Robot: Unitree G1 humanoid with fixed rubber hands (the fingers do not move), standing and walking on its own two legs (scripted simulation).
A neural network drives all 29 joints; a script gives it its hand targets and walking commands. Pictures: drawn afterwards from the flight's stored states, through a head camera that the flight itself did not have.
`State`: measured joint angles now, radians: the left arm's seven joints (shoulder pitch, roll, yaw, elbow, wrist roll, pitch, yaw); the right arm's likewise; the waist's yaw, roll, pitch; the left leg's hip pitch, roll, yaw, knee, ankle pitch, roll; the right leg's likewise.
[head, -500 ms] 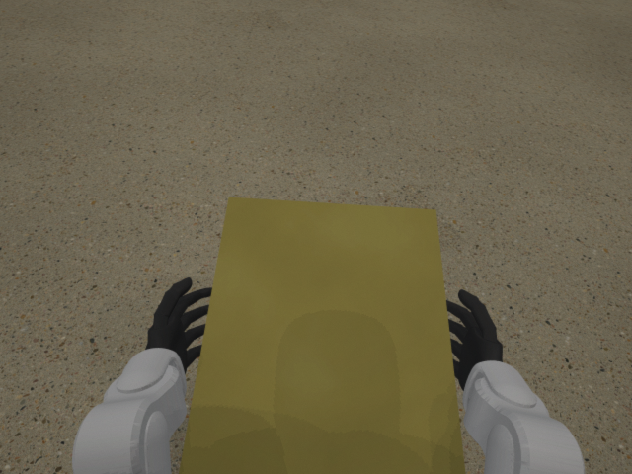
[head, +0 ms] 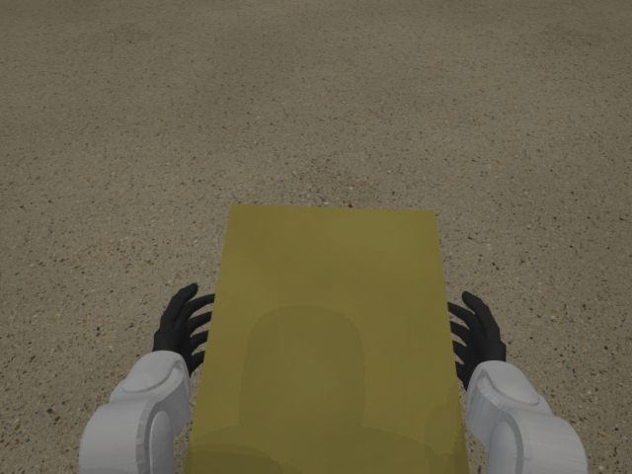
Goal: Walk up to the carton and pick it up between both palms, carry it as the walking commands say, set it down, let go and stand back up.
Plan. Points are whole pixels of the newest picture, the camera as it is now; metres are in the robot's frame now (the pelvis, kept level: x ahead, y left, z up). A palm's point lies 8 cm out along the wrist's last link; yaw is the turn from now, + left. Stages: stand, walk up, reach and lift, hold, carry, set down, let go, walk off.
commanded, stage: carry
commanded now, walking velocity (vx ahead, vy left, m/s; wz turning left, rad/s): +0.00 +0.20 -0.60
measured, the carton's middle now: (326, 358) +0.27 +0.00 -0.01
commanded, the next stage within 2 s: none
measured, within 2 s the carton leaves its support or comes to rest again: neither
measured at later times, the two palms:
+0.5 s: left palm (141, 352) +0.23 +0.19 +0.10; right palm out of the picture +0.12 -0.12 +0.10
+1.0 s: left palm (111, 365) +0.22 +0.22 +0.08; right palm out of the picture +0.07 -0.06 +0.09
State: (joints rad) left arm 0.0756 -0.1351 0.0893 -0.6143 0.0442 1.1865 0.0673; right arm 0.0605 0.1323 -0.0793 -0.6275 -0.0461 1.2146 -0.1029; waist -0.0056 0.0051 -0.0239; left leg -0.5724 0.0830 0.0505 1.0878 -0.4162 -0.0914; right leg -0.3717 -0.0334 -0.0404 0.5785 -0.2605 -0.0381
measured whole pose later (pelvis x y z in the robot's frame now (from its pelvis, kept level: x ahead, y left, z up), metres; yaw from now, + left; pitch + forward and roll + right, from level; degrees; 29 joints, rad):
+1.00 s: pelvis -0.06 +0.19 -0.01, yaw -30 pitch +4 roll +0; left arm 0.06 -0.13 0.08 -0.64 0.06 1.21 0.08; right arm 0.06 0.13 -0.08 -0.60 -0.04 1.18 -0.09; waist 0.01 -0.05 -0.06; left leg -0.41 0.09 0.11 0.59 -0.23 -0.01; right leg -0.50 -0.04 -0.01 0.82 -0.45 0.05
